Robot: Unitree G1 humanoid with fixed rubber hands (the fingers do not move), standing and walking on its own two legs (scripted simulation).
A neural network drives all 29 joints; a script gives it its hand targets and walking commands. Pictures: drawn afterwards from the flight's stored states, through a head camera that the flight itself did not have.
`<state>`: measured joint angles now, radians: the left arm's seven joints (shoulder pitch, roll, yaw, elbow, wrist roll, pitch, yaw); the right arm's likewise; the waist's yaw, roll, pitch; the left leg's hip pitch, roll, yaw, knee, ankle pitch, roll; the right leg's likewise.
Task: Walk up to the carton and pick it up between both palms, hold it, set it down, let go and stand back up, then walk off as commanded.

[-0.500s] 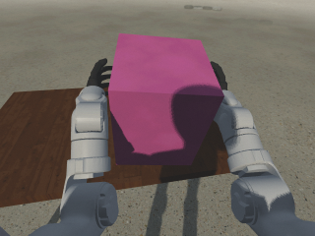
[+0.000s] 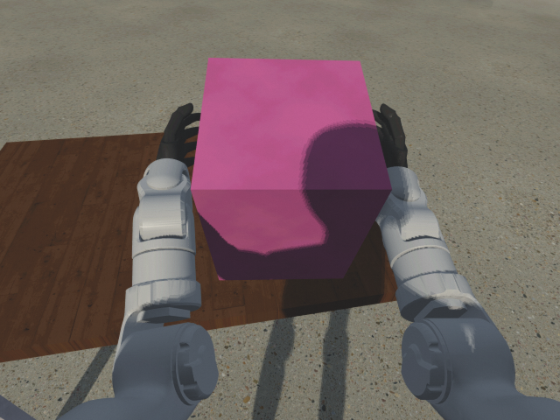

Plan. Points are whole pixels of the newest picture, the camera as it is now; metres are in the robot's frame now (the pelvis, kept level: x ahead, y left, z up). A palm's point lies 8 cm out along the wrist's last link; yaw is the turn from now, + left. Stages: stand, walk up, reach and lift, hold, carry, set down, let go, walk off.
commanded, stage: set down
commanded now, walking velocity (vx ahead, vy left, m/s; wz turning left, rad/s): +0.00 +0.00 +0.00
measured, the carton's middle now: (283, 180) +0.40 +0.01 +0.17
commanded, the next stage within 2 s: none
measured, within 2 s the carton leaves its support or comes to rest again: neither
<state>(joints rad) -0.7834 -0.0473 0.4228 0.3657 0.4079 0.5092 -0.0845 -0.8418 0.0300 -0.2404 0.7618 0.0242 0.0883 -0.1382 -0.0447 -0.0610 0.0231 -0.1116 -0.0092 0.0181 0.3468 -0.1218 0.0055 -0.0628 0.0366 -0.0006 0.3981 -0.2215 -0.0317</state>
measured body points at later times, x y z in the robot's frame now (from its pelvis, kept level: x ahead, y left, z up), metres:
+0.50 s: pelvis +0.00 +0.00 +0.00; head -0.04 +0.03 +0.45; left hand +0.40 +0.17 +0.17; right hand +0.41 -0.13 +0.19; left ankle +0.05 +0.12 -0.74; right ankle +0.00 -0.09 -0.74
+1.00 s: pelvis +0.03 -0.01 +0.00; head +0.01 +0.01 +0.45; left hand +0.44 +0.17 +0.16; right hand +0.45 -0.13 +0.16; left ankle +0.05 +0.12 -0.74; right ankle +0.00 -0.09 -0.74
